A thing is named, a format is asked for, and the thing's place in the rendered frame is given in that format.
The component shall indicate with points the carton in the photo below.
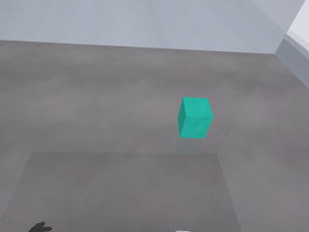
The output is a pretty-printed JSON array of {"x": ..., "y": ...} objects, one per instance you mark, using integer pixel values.
[{"x": 195, "y": 117}]

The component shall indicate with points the left robot hand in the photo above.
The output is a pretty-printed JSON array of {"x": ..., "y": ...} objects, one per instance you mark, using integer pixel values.
[{"x": 39, "y": 227}]

